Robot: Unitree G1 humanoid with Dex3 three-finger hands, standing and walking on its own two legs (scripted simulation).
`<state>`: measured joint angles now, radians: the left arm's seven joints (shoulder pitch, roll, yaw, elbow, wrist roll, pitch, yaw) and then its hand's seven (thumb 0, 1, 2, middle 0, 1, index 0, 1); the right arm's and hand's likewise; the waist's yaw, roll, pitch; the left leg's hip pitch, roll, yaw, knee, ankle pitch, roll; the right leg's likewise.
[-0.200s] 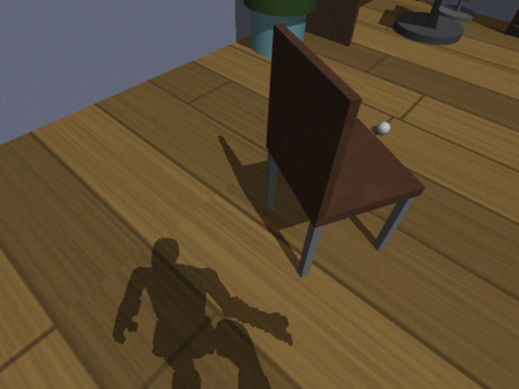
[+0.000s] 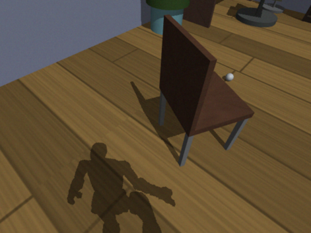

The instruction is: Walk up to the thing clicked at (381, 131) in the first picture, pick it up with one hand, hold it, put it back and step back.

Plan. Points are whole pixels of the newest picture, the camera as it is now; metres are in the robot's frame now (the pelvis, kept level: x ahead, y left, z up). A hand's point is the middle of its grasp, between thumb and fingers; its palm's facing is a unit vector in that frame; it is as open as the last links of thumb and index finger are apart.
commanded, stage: stand
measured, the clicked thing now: (229, 77) +1.70 -0.82 -0.74
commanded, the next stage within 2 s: walk up in 0.92 s
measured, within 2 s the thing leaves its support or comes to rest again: neither
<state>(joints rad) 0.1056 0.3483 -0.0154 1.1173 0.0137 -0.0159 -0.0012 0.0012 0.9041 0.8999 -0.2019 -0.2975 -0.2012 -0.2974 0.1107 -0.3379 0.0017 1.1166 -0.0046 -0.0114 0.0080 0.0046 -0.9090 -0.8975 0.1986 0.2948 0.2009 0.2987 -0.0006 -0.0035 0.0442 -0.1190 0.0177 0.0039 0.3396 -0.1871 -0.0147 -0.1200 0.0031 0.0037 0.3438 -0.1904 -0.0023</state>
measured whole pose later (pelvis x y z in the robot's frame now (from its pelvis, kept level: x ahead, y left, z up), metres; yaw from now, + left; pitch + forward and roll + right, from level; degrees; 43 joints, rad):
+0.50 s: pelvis +0.01 +0.00 +0.00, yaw +0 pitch -2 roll +0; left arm 0.12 0.35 -0.01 1.12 0.01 -0.01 0.00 0.00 0.90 0.90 -0.20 -0.30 -0.20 -0.30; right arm 0.11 -0.34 0.00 1.12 0.00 -0.01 0.01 0.00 -0.91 -0.90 0.20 0.29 0.20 0.30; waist 0.00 0.00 0.05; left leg -0.11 0.01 0.00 0.32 -0.19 -0.01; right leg -0.11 0.00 0.00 0.33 -0.19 0.00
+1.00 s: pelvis +0.00 +0.01 -0.01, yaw -5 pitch -1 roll +0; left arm 0.18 0.34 0.01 1.02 0.03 0.00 -0.01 0.00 0.90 0.90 -0.20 -0.30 -0.20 -0.30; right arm 0.06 -0.38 -0.05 1.04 -0.01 0.02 0.03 0.01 -0.91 -0.90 0.20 0.30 0.20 0.30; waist 0.02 0.03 0.08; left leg -0.17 0.03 0.03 0.46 -0.27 0.00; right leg -0.19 0.04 0.08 0.43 -0.22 0.00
